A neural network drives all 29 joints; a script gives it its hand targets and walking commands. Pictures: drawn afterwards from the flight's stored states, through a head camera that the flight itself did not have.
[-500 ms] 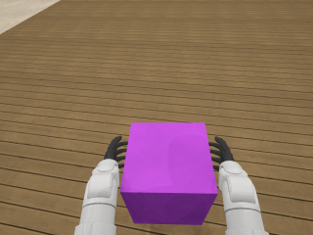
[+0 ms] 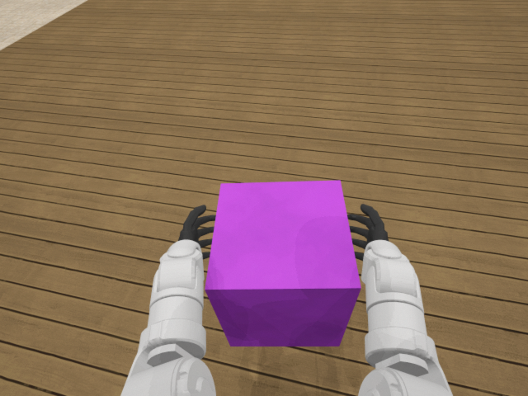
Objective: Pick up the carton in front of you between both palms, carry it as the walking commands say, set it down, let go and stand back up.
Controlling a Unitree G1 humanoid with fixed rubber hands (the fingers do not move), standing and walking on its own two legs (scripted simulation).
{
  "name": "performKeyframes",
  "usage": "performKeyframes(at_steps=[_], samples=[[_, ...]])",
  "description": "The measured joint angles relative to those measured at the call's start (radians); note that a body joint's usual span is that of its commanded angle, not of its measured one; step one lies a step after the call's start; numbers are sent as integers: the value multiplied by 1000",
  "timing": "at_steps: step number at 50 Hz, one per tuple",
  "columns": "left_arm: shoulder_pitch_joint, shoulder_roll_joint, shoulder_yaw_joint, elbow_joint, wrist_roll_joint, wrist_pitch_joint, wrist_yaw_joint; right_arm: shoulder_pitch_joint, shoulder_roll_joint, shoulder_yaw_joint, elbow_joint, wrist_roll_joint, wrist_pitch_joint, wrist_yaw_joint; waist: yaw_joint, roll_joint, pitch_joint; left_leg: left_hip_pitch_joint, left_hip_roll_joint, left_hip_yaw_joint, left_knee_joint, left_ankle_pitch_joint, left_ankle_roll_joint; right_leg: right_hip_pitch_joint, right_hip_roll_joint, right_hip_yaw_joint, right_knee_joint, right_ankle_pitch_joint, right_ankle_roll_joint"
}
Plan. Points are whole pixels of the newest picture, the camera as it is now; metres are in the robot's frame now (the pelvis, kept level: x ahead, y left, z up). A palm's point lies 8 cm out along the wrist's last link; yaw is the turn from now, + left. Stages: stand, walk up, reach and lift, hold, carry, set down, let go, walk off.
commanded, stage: set down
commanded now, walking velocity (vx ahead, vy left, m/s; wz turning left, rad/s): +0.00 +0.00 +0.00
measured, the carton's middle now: (282, 268) +0.35 +0.00 -0.05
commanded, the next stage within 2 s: none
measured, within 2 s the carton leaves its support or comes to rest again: neither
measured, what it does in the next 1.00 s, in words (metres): lowers itself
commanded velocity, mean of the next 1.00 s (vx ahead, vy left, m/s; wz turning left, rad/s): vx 0.00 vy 0.00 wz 0.00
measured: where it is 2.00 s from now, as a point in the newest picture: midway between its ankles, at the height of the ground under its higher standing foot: outside the picture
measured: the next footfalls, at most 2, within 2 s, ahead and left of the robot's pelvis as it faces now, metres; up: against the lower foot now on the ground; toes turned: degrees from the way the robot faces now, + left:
none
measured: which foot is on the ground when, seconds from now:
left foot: down 0.00-1.00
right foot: down 0.00-1.00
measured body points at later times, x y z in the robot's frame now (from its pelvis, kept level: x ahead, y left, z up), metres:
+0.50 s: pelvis -0.03 +0.02 -0.10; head +0.20 -0.01 +0.29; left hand +0.41 +0.15 -0.18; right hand +0.39 -0.15 -0.19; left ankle +0.00 +0.14 -0.73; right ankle +0.09 -0.10 -0.73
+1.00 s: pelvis -0.04 +0.02 -0.22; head +0.24 +0.00 +0.12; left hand +0.46 +0.14 -0.33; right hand +0.43 -0.16 -0.33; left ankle +0.00 +0.14 -0.73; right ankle +0.08 -0.10 -0.73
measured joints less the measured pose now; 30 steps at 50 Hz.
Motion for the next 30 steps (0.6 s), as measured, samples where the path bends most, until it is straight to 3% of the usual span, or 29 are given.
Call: performKeyframes(at_steps=[4, 8, 13, 17, 23, 30], samples=[[-79, 12, 68, 73, 55, -68, -13, -80, 3, -61, 81, -38, -75, 1, 8, -5, 17, -109, -8, -9, 69, -19, -9, -108, 8, 10, 68, -18, -3], [-105, 29, 79, 88, 60, -156, -13, -115, 5, -74, 122, -54, -182, -1, 11, -14, 20, -280, -19, -9, 142, -27, -28, -279, 8, 18, 140, -26, -2], [-123, 61, 28, 89, -19, -293, 5, -109, -8, -37, 107, -6, -338, -24, 8, -23, 15, -551, -40, 3, 253, -40, -36, -550, 1, 33, 245, -33, 10], [-141, 87, -41, 80, -116, -361, 32, -103, -35, 9, 71, 69, -412, -48, 4, -22, -17, -778, -58, 13, 363, -63, -33, -775, -3, 46, 347, -51, 22], [-171, 105, -107, 43, -233, -369, 71, -125, -76, 44, 17, 151, -417, -56, -5, -11, -127, -1053, -86, 25, 527, -110, -24, -1049, -7, 64, 506, -94, 45], [-251, 93, -51, 67, -210, -307, 77, -215, -86, -22, 57, 121, -361, -27, -16, -1, -226, -1241, -102, 39, 681, -167, -15, -1239, -2, 75, 654, -146, 62]])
